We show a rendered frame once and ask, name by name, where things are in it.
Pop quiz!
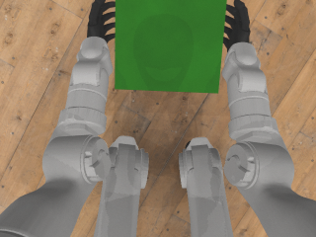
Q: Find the right robot shin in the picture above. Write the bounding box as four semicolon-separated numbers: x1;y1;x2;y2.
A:
186;136;224;180

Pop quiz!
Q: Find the left robot upper arm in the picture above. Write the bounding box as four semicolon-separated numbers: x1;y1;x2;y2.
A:
0;134;112;237

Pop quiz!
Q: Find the robot right forearm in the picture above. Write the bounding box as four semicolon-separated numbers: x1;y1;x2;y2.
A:
221;41;294;167

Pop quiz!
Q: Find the right robot upper arm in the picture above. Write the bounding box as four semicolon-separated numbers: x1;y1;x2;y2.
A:
223;140;316;237

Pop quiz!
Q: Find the robot left thigh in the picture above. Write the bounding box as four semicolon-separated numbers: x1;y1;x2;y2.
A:
93;143;149;237

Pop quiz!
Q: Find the robot left forearm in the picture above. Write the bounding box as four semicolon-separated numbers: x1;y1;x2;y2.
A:
41;37;114;168

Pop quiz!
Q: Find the right robot hand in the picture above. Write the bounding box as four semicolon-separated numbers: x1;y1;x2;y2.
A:
223;0;251;52

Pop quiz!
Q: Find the left robot hand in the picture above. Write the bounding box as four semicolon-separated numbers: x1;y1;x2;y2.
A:
87;0;116;43

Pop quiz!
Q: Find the carton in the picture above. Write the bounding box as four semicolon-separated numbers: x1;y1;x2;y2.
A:
115;0;227;94

